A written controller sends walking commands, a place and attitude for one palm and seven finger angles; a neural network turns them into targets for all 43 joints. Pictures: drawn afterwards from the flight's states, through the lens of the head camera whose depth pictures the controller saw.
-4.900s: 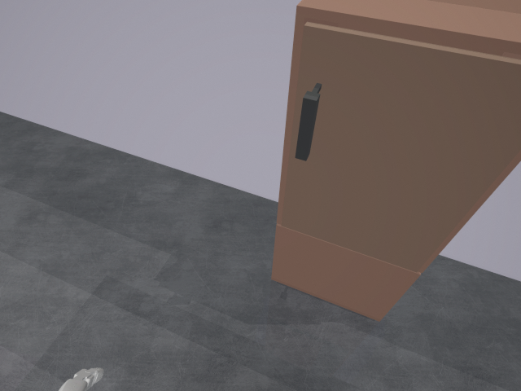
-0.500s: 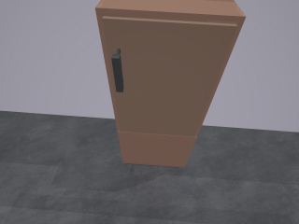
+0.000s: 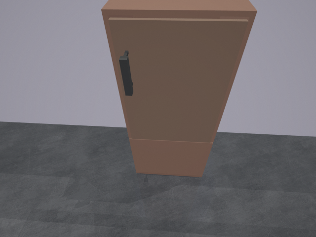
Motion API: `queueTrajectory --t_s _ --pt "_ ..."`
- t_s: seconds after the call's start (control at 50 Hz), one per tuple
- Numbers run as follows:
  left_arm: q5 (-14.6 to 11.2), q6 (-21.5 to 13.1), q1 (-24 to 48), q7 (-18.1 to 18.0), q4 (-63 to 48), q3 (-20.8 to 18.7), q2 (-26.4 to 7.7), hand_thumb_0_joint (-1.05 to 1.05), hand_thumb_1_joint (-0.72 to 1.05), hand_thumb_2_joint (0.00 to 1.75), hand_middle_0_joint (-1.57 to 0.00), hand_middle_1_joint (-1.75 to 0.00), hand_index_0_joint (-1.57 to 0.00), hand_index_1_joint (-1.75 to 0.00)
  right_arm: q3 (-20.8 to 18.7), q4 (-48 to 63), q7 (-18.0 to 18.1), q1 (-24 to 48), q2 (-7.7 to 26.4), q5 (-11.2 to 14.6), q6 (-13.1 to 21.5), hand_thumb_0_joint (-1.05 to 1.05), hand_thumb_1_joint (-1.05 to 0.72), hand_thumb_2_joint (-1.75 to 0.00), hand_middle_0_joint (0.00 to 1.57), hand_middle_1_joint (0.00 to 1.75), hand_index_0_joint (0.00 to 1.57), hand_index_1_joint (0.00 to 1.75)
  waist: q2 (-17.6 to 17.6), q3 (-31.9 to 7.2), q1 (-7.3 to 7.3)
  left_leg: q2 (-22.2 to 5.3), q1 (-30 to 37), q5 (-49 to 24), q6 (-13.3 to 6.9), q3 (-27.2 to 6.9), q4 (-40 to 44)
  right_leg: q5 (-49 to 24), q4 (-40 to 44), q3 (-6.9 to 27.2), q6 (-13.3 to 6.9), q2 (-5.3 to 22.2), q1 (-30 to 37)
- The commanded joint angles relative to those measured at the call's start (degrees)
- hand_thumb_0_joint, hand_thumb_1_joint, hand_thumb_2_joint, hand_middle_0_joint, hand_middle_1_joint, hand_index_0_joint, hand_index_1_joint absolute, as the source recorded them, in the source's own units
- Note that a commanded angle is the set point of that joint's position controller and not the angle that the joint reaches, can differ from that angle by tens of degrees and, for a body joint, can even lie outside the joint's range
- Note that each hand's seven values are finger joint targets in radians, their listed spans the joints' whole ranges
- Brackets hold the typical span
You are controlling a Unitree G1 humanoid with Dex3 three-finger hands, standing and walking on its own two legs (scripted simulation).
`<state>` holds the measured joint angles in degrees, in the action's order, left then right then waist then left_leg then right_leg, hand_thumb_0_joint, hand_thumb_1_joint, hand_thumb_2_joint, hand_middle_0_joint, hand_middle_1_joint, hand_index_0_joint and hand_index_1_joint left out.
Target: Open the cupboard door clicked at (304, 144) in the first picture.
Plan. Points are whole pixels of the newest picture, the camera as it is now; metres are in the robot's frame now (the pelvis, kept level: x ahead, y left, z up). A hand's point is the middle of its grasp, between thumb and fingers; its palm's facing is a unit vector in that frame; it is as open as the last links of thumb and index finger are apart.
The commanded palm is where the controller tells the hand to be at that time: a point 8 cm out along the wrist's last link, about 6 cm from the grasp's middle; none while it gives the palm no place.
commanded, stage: look again from close up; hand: left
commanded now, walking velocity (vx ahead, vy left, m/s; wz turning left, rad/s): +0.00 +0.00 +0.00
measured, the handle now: (127, 73) +0.61 +0.14 +0.09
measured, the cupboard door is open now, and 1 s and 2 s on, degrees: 0 0 0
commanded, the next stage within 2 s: shuffle to correct the standing spot in 0.24 s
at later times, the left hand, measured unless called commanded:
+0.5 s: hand out of the picture +0.03 +0.16 -0.18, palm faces -0.01 -0.98 -0.19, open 7.4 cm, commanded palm none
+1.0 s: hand out of the picture +0.08 +0.17 -0.17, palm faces +0.00 -0.96 -0.26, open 7.4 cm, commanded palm none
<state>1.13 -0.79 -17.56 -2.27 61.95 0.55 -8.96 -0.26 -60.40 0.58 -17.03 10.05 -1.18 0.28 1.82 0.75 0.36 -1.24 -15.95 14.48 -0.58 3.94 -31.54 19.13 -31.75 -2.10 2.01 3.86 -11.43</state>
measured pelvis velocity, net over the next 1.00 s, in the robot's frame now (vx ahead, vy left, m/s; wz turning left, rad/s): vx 0.04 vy -0.02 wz -0.04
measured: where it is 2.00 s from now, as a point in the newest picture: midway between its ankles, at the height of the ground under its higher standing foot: outside the picture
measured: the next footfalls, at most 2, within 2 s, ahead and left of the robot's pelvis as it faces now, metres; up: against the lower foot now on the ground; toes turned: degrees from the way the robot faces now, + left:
none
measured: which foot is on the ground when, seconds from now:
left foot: down 0.00-1.00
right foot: down 0.00-1.00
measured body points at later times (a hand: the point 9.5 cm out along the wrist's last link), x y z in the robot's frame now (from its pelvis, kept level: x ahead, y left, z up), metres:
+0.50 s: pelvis +0.02 -0.02 +0.00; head +0.03 -0.01 +0.45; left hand +0.03 +0.21 -0.16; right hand +0.03 -0.24 -0.16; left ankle +0.03 +0.11 -0.73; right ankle -0.02 -0.14 -0.73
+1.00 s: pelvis +0.04 -0.02 +0.00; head +0.07 -0.03 +0.44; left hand +0.08 +0.22 -0.15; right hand +0.10 -0.26 -0.15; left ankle +0.03 +0.11 -0.72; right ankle -0.02 -0.14 -0.73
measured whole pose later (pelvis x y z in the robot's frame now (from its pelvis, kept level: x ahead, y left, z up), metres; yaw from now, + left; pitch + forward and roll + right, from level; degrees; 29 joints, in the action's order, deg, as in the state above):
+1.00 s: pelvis +0.04 -0.02 +0.00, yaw -2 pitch +1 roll +1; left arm 1.6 -1.4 -15.6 -3.6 55.7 -1.5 -10.4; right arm -2.3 -55.8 1.0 -10.6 10.4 -0.5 -0.2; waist -0.9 2.8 -0.5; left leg -3.0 -18.2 19.2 -0.1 5.4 -38.0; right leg 22.9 -34.7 -1.2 0.4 2.4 -12.7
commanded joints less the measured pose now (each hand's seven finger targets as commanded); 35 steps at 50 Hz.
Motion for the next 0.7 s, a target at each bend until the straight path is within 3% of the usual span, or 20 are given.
queueTrajectory --t_s 0.0,0.18,0.24,0.32,0.36,0.42,0.5,0.54,0.6,0.64,0.68 --pt "-0.01 -0.51 -2.55 0.19 -2.36 -1.32 -6.45 0.0 0.9 0.9 -0.2 -0.3 -0.2 -0.3 -0.85 2.91 0.21 -1.67 5.16 0.14 1.06 0.0 -0.9 -0.9 0.2 0.3 0.2 0.3 -3.34 4.7 -0.33 -4.08 -1.34 3.03 -1.38 -5.51 9.68 1.31 7.58 3.33 -3.6 1.28 -5.06" --pt "-0.08 -0.79 -1.76 0.26 -2.64 -1.59 -7.87 0.0 0.9 0.9 -0.2 -0.3 -0.2 -0.3 -0.8 1.69 0.5 -0.81 5.54 0.36 1.62 0.0 -0.9 -0.9 0.2 0.3 0.2 0.3 -3.7 1.26 -0.63 -4.56 3.05 -7.73 -1.0 -3.65 7.49 -9.1 7.33 3.73 -3.31 2.17 -2.8" --pt "-0.18 -0.65 -1.31 0.27 -2.63 -1.74 -8.09 0.0 0.9 0.9 -0.2 -0.3 -0.2 -0.3 -0.74 1.06 0.61 -0.55 5.7 0.36 1.66 0.0 -0.9 -0.9 0.2 0.3 0.2 0.3 -1.8 0.64 -0.59 -4.78 3.58 -9.02 -0.83 -3.42 7.54 -10.51 6.82 3.59 -3.26 2.14 -2.19" --pt "-0.13 -0.59 -1.23 0.29 -2.16 -1.83 -8.11 0.0 0.9 0.9 -0.2 -0.3 -0.2 -0.3 -0.78 0.61 0.71 0.23 5.34 0.36 1.55 0.0 -0.9 -0.9 0.2 0.3 0.2 0.3 -2.23 1.26 -0.68 -4.67 3.57 -8.85 -0.69 -3.23 7.21 -11.37 7.25 3.96 -3.41 2.21 -2.2" --pt "0.06 -0.3 -2.1 0.51 -1.7 -1.88 -7.36 0.0 0.9 0.9 -0.2 -0.3 -0.2 -0.3 -0.82 0.21 0.61 -0.48 5.16 0.12 1.37 0.0 -0.9 -0.9 0.2 0.3 0.2 0.3 -2.01 0.87 -0.58 -4.68 3.88 -2.71 -0.99 -3.01 6.89 -3.03 7.04 3.55 -3.67 1.57 -2.69" --pt "0.27 0.09 -2.36 1.0 -1.78 -2.25 -7.47 0.0 0.9 0.9 -0.2 -0.3 -0.2 -0.3 -1.2 0.63 0.34 -0.31 5.1 -0.29 0.87 0.0 -0.9 -0.9 0.2 0.3 0.2 0.3 -2.69 5.65 -0.42 -4.25 -0.13 7.74 -1.21 -3.01 6.3 8.67 8.44 4.37 -4.71 1.22 -5.94" --pt "0.33 -0.1 -3.58 1.51 -2.07 -2.7 -7.17 0.0 0.9 0.9 -0.2 -0.3 -0.2 -0.3 -1.59 1.2 0.27 -1.18 5.29 -0.41 1.1 0.0 -0.9 -0.9 0.2 0.3 0.2 0.3 -0.55 6.23 -0.2 -5.29 -1.05 9.4 -2.08 -4.11 5.64 9.55 6.43 3.93 -5.57 0.49 -7.09" --pt "0.34 -0.5 -4.23 1.54 -1.99 -2.91 -6.62 0.0 0.9 0.9 -0.2 -0.3 -0.2 -0.3 -1.65 1.17 0.48 -1.89 5.38 -0.33 1.66 0.0 -0.9 -0.9 0.2 0.3 0.2 0.3 0.26 4.55 -0.25 -6.02 0.37 1.16 -2.59 -4.26 4.14 2.35 3.85 3.05 -5.49 0.14 -5.82" --pt "0.23 -1.09 -6.11 0.74 -0.99 -2.98 -6.51 0.0 0.9 0.9 -0.2 -0.3 -0.2 -0.3 -1.26 0.62 1.18 -1.77 4.88 0.11 2.11 0.0 -0.9 -0.9 0.2 0.3 0.2 0.3 -1.75 0.36 -0.82 -5.54 3.2 -19.46 -1.59 -1.49 -1.05 -21.13 1.11 2.49 -4.71 1.52 -0.8" --pt "-0.08 -1.25 -6.92 0.07 -0.38 -3.07 -7.08 0.0 0.9 0.9 -0.2 -0.3 -0.2 -0.3 -1.08 0.39 1.68 -1.21 4.35 0.5 1.97 0.0 -0.9 -0.9 0.2 0.3 0.2 0.3 -2.79 -1.2 -0.83 -4.73 4.16 -25.55 -0.49 -0.55 -1.89 -36.93 0.48 3.25 -4.23 2.74 1.71" --pt "-0.14 -1.22 -5.99 -0.37 -0.97 -3.41 -8.89 0.0 0.9 0.9 -0.2 -0.3 -0.2 -0.3 -1.6 0.49 2.09 -0.67 5.23 0.83 1.68 0.0 -0.9 -0.9 0.2 0.3 0.2 0.3 -2.42 -1.77 -0.58 -4.42 5.18 -30.12 -0.17 -0.09 -1.36 -45.48 -0.95 2.76 -3.64 3.07 2.89"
